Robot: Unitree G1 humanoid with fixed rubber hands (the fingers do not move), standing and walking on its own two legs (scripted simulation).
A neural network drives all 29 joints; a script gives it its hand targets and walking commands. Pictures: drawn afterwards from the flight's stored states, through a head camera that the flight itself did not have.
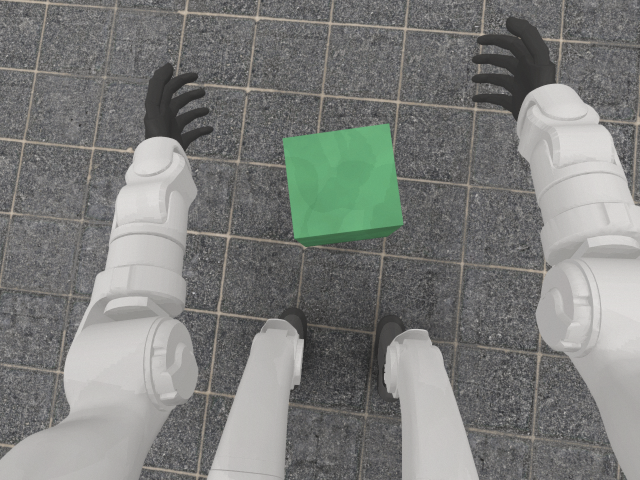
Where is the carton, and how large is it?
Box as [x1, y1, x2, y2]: [283, 123, 403, 246]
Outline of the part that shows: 388,123 283,138 294,238 303,245 309,246 387,236 403,224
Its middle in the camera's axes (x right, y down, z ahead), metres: +0.05 -0.11 +0.87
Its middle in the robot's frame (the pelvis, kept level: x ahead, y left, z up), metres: +0.51 +0.03 -0.52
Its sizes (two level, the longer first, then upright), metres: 0.210 0.200 0.250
